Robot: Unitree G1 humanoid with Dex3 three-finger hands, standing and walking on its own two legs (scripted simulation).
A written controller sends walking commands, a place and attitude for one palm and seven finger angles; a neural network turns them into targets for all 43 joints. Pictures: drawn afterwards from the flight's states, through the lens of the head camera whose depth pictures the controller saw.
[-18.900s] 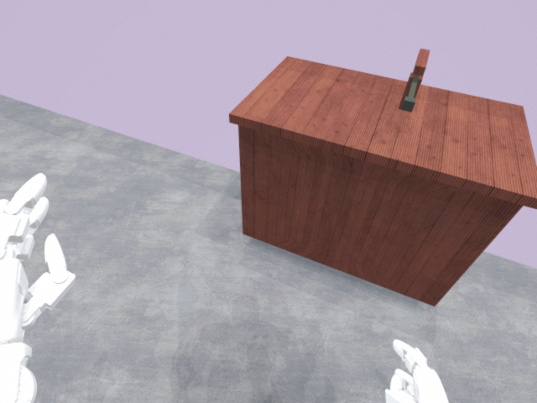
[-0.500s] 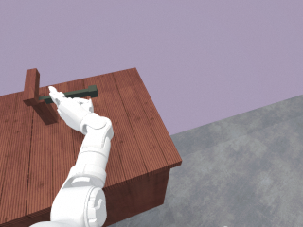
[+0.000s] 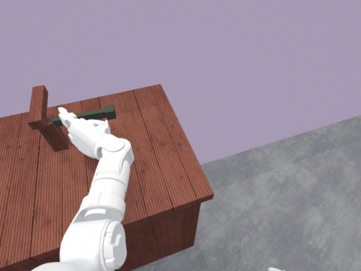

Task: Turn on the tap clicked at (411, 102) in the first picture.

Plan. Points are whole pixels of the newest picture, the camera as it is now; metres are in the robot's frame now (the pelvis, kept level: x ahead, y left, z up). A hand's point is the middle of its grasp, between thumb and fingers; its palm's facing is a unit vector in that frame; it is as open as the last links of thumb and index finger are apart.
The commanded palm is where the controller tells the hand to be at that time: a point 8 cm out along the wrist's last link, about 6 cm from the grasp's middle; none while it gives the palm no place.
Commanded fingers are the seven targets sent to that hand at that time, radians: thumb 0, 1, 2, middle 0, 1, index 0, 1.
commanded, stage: lift the hand up off the lever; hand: left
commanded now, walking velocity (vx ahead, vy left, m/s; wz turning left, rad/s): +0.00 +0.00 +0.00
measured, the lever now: (110, 112) +0.51 +0.21 +0.06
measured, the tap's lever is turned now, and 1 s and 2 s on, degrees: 86 86 86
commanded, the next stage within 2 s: draw the hand back beside the body in 0.92 s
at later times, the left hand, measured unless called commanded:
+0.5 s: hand (100, 121) +0.41 +0.20 +0.12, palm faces +0.82 -0.56 -0.09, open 7.8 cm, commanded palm +0.36 +0.20 +0.13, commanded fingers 0.00 0.90 0.90 -0.15 -0.15 -0.15 -0.15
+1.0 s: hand (101, 118) +0.42 +0.19 +0.12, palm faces +0.82 -0.56 -0.11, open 7.8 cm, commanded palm +0.36 +0.20 +0.13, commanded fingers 0.00 0.90 0.90 -0.15 -0.15 -0.15 -0.15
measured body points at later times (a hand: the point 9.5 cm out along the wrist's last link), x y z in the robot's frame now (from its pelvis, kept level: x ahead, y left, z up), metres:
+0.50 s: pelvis +0.01 +0.00 +0.01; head +0.02 -0.01 +0.46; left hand +0.37 +0.22 +0.13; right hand +0.14 -0.23 -0.12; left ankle +0.00 +0.14 -0.72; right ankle -0.03 -0.10 -0.72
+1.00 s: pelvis +0.01 +0.00 +0.01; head +0.02 -0.01 +0.46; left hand +0.37 +0.22 +0.13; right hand +0.15 -0.23 -0.12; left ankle +0.00 +0.14 -0.72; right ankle -0.03 -0.10 -0.72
